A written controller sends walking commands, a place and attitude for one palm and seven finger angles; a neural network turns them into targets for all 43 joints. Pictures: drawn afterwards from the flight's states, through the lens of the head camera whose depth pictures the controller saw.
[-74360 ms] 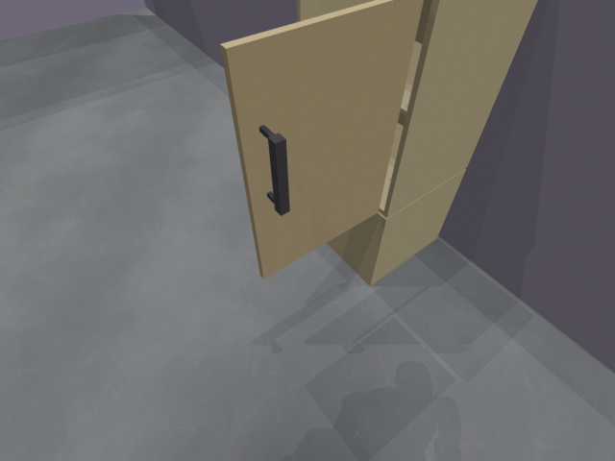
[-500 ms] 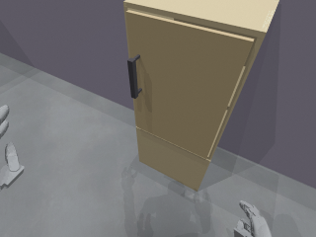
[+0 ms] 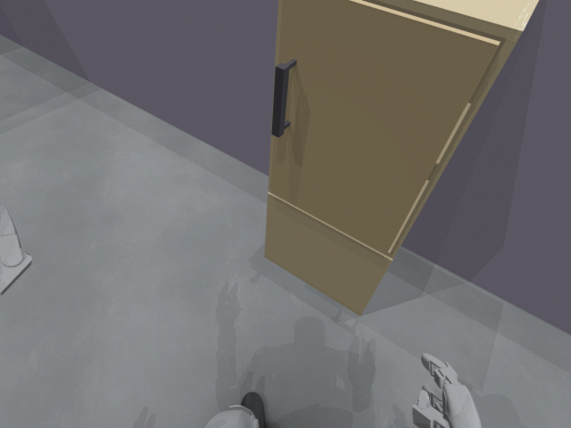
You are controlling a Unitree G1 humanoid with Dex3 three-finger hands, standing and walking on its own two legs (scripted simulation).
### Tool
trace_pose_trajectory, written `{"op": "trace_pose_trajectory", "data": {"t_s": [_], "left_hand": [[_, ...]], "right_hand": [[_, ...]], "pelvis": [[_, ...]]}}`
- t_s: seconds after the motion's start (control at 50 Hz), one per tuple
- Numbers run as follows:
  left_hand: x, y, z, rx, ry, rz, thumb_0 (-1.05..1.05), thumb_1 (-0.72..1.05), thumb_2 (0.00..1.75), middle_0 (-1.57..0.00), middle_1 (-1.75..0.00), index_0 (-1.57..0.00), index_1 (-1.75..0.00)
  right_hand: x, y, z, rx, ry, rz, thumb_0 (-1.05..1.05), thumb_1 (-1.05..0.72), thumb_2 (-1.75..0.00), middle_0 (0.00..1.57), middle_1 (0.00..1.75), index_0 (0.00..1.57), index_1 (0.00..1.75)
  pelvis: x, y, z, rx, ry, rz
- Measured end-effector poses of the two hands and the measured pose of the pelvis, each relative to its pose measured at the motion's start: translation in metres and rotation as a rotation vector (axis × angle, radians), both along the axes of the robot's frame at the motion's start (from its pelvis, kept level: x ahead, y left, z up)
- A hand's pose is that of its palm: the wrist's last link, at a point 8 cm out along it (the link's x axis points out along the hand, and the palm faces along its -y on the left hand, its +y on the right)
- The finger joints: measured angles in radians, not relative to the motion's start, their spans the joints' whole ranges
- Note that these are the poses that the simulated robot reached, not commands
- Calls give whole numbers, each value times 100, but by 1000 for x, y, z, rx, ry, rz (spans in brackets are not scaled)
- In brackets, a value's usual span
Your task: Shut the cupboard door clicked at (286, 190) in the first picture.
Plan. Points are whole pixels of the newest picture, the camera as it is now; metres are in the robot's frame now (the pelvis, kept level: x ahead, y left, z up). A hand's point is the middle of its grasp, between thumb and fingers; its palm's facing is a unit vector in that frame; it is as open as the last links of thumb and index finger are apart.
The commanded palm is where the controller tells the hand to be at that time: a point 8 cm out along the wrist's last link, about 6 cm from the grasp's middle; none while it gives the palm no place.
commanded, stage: step back with the hand held close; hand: left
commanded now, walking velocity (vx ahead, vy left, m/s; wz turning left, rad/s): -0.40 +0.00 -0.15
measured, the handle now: (284, 99) +0.80 +0.03 +0.03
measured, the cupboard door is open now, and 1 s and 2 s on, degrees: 0 0 0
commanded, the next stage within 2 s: stop stepping back and stand still in 0.04 s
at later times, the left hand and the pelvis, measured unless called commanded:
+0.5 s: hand out of the picture +0.10 +0.27 +0.18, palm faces +0.22 -0.87 -0.43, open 7.4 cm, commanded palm +0.05 +0.33 +0.19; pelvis -0.13 +0.05 +0.02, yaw -8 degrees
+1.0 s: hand out of the picture +0.07 +0.31 +0.21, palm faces +0.27 -0.83 -0.48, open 7.4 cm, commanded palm +0.02 +0.37 +0.19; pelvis -0.16 +0.09 +0.02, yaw -9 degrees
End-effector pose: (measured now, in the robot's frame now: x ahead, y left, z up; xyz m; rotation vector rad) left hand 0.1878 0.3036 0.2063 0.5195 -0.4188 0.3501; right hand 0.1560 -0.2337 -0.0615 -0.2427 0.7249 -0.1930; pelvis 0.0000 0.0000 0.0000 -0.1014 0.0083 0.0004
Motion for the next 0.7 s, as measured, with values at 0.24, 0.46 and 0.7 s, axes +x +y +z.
{"op": "trace_pose_trajectory", "data": {"t_s": [0.24, 0.46, 0.7], "left_hand": [[-76, 20, 0, -27, -6, -8, 1, 88, 90, -22, -30, -22, -30], [-94, 21, -13, -81, 146, -119, 2, 89, 90, -21, -30, -21, -30], [-154, 65, 5, -38, 42, 2, 1, 88, 90, -22, -30, -22, -30]], "right_hand": [[-66, 30, 0, 9, 31, -4, 1, -90, -90, 21, 31, 20, 30], [-168, 47, 18, 35, -17, -134, 1, -90, -90, 20, 30, 20, 30], [-255, 35, -2, -30, 144, -225, 1, -90, -90, 20, 30, 20, 30]], "pelvis": [[-48, 29, 4, 84, -12, -109], [-118, 52, 17, 66, -22, -128], [-152, 75, 18, 95, -23, -169]]}}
